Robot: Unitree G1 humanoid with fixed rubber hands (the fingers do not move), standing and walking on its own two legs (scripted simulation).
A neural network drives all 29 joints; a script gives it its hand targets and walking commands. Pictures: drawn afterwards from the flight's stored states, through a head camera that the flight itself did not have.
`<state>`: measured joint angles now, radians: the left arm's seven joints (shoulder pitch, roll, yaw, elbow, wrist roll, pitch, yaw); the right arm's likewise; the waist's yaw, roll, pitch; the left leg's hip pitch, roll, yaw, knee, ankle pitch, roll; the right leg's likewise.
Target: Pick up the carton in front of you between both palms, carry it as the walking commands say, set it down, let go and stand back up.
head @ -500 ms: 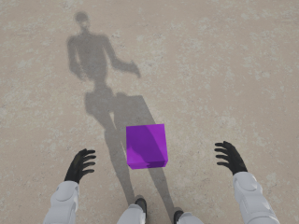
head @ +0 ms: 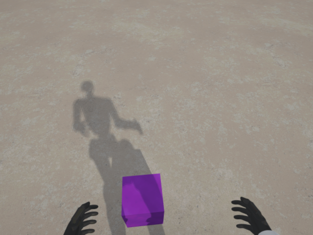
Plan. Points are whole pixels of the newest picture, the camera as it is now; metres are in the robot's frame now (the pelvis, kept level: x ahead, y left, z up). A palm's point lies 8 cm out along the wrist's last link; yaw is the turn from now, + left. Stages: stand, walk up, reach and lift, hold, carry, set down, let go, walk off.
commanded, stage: let go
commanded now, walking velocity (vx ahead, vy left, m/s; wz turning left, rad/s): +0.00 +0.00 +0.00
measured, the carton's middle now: (143, 201) +0.43 +0.09 -0.65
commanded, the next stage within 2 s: stand in 0.20 s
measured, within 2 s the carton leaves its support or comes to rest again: neither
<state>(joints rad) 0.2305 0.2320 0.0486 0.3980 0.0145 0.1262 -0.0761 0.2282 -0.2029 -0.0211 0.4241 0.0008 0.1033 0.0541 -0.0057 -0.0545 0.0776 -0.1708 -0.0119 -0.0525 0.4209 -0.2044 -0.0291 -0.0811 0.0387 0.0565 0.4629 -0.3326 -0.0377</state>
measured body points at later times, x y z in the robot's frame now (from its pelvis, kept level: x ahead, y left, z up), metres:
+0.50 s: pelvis +0.01 +0.03 -0.01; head +0.02 +0.05 +0.44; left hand +0.16 +0.31 -0.11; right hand +0.15 -0.27 -0.09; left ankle +0.02 +0.14 -0.74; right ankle -0.05 -0.10 -0.74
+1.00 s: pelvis +0.01 +0.05 +0.00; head +0.01 +0.07 +0.45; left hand +0.14 +0.34 -0.12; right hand +0.11 -0.26 -0.10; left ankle +0.02 +0.14 -0.74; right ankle -0.05 -0.09 -0.74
